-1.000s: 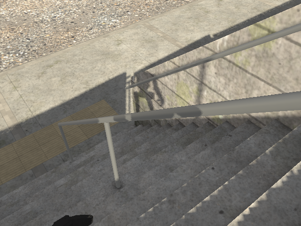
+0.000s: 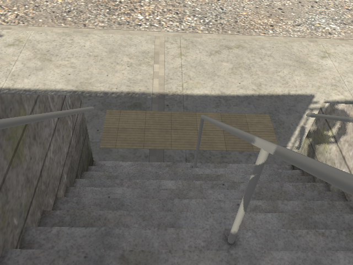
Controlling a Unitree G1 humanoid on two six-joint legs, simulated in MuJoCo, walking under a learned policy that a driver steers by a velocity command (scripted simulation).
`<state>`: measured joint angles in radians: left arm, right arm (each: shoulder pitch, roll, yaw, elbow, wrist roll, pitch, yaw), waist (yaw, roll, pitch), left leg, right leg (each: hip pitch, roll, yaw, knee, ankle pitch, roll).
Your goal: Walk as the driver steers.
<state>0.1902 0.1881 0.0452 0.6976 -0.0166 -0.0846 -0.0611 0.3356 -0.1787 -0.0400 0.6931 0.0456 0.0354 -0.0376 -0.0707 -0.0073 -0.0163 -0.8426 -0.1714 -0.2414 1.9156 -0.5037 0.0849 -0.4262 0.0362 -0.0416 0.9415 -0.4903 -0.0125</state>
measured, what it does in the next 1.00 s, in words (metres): goes down: left foot 0.20 m lower, then right foot 0.20 m lower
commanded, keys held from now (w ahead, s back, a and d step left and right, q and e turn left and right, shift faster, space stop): w+q+shift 0.32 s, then w+e+shift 0.68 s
